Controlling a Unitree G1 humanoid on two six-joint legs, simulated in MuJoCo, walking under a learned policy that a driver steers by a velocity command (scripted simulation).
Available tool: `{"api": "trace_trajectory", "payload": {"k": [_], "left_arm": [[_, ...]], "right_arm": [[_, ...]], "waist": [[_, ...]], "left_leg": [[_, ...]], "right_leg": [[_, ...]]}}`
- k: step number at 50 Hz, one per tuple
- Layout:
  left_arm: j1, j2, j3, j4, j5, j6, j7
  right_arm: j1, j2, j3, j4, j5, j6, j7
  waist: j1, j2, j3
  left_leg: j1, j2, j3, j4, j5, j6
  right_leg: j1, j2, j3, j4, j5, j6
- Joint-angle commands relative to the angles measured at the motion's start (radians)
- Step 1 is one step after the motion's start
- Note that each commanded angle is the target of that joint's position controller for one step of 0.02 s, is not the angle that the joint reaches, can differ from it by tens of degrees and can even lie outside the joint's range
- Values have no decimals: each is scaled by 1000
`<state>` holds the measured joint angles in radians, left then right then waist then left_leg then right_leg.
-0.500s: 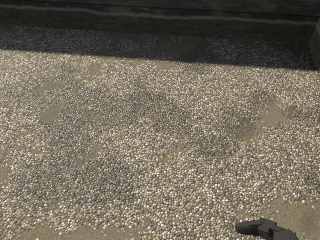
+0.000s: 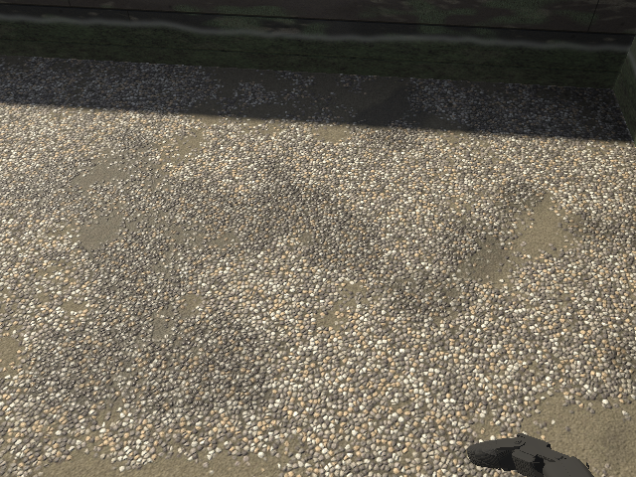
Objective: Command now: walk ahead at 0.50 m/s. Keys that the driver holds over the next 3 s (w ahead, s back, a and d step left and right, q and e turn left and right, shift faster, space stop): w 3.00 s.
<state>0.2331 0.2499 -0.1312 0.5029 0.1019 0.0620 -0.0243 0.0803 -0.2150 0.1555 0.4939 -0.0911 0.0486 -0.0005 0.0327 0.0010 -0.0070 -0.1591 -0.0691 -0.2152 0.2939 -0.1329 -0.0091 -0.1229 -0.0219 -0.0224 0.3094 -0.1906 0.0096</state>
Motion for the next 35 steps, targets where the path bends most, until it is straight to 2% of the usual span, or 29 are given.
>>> {"api": "trace_trajectory", "payload": {"k": [1, 3, 4, 5, 6, 7, 10, 11, 12, 14, 15, 16, 17, 18, 22, 23, 24, 26, 27, 28, 29, 31, 32, 33, 34, 35], "left_arm": [[-30, 82, 25, -90, 4, -18, 0], [-30, 84, 25, -90, 3, -19, -1], [-25, 103, 32, -74, -11, -14, 6], [-33, 104, 33, -79, -17, -11, 9], [-45, 83, 25, -98, -3, -14, 5], [-38, 81, 25, -95, 4, -15, 3], [-26, 84, 24, -92, 5, -17, 1], [-19, 103, 32, -74, -10, -12, 8], [-34, 85, 25, -96, -3, -15, 3], [-29, 84, 24, -94, 3, -17, 2], [-21, 103, 32, -77, -10, -12, 8], [-29, 103, 33, -81, -16, -10, 12], [-39, 82, 25, -98, -3, -13, 7], [-33, 80, 25, -95, 4, -14, 5], [-22, 84, 24, -93, 4, -18, 1], [-18, 103, 32, -76, -10, -13, 8], [-33, 84, 24, -98, -3, -16, 4], [-28, 83, 23, -95, 3, -18, 2], [-19, 102, 31, -79, -10, -12, 9], [-33, 83, 24, -99, -3, -15, 5], [-29, 81, 23, -96, 3, -16, 4], [-23, 84, 24, -95, 3, -18, 2], [-19, 102, 31, -78, -10, -12, 9], [-24, 103, 32, -81, -17, -10, 12], [-36, 81, 24, -99, -3, -13, 8], [-31, 80, 24, -96, 4, -15, 6]], "right_arm": [[-109, -68, -23, -108, -3, -19, -3], [-109, -69, -22, -109, -3, -18, -3], [-66, -71, -26, -78, -8, -16, -10], [-72, -76, -27, -79, -4, -16, -9], [-117, -72, -24, -106, 4, -18, -1], [-112, -70, -23, -103, 1, -18, 0], [-111, -68, -22, -106, -3, -20, -1], [-69, -71, -26, -76, -8, -18, -8], [-116, -71, -23, -107, 1, -19, -1], [-111, -70, -22, -104, -2, -18, -1], [-69, -73, -26, -74, -7, -18, -7], [-74, -75, -27, -75, -4, -18, -6], [-118, -71, -24, -102, 4, -20, 1], [-114, -69, -23, -100, 2, -20, 1], [-110, -69, -22, -103, -3, -19, -1], [-68, -72, -26, -73, -7, -17, -7], [-115, -72, -23, -104, 1, -18, -1], [-109, -71, -22, -102, -2, -18, 0], [-68, -75, -26, -72, -7, -17, -6], [-115, -72, -23, -103, 1, -19, 0], [-112, -69, -22, -100, 0, -19, 1], [-110, -71, -22, -101, -2, -18, 0], [-69, -72, -26, -72, -7, -17, -6], [-73, -76, -27, -72, -3, -18, -5], [-117, -71, -24, -99, 5, -19, 2], [-113, -69, -23, -97, 2, -19, 2]], "waist": [[7, 3, -89], [4, 0, -91], [-17, -9, -121], [-16, -5, -83], [4, 8, -35], [4, 11, -59], [7, 6, -87], [-14, -2, -121], [6, 8, -53], [5, 8, -77], [-14, -2, -113], [-13, 0, -79], [6, 13, -36], [7, 15, -59], [6, 4, -91], [-15, -5, -121], [5, 4, -54], [4, 6, -78], [-15, -4, -114], [6, 6, -50], [4, 8, -71], [6, 5, -83], [-15, -4, -115], [-14, -2, -83], [4, 10, -35], [5, 12, -58]], "left_leg": [[-40, 76, -47, -26, 218, 26], [-31, 77, -47, -23, 217, 27], [3, 80, -40, -32, 139, 28], [-19, 76, -40, -36, 106, 28], [-71, 72, -47, -36, 159, 28], [-65, 76, -49, -36, 186, 29], [-39, 76, -47, -28, 214, 30], [1, 79, -40, -34, 139, 31], [-53, 73, -46, -31, 180, 31], [-45, 77, -48, -31, 203, 32], [-5, 79, -40, -36, 134, 32], [-25, 75, -39, -42, 102, 31], [-72, 71, -47, -40, 157, 32], [-65, 75, -48, -39, 186, 33], [-28, 76, -47, -28, 217, 34], [8, 79, -40, -36, 140, 35], [-47, 73, -47, -34, 179, 34], [-40, 76, -48, -34, 202, 35], [-1, 79, -40, -39, 134, 35], [-54, 72, -46, -37, 174, 34], [-47, 74, -47, -38, 190, 35], [-35, 75, -47, -32, 208, 36], [2, 78, -40, -41, 133, 36], [-15, 74, -38, -44, 100, 36], [-66, 70, -46, -44, 153, 36], [-59, 74, -47, -43, 182, 38]], "right_leg": [[92, -69, 85, -27, 106, -21], [85, -70, 87, -29, 103, -19], [89, -67, 91, -47, 24, -21], [73, -65, 90, -55, 4, -19], [67, -67, 85, -41, 61, -17], [84, -69, 87, -34, 78, -18], [87, -69, 88, -28, 96, -17], [91, -66, 93, -47, 19, -20], [68, -67, 87, -38, 69, -15], [82, -69, 89, -32, 86, -16], [88, -66, 93, -47, 16, -18], [74, -64, 91, -54, 0, -16], [69, -65, 87, -41, 56, -14], [85, -68, 89, -34, 73, -16], [82, -68, 90, -29, 94, -13], [85, -65, 95, -47, 19, -16], [63, -66, 89, -39, 68, -11], [79, -68, 91, -32, 85, -12], [85, -65, 96, -47, 15, -15], [65, -65, 89, -38, 65, -11], [78, -67, 92, -34, 75, -12], [79, -67, 92, -31, 86, -11], [84, -65, 97, -48, 14, -14], [69, -63, 96, -55, -1, -13], [63, -64, 91, -43, 52, -10], [78, -66, 92, -36, 69, -11]]}}
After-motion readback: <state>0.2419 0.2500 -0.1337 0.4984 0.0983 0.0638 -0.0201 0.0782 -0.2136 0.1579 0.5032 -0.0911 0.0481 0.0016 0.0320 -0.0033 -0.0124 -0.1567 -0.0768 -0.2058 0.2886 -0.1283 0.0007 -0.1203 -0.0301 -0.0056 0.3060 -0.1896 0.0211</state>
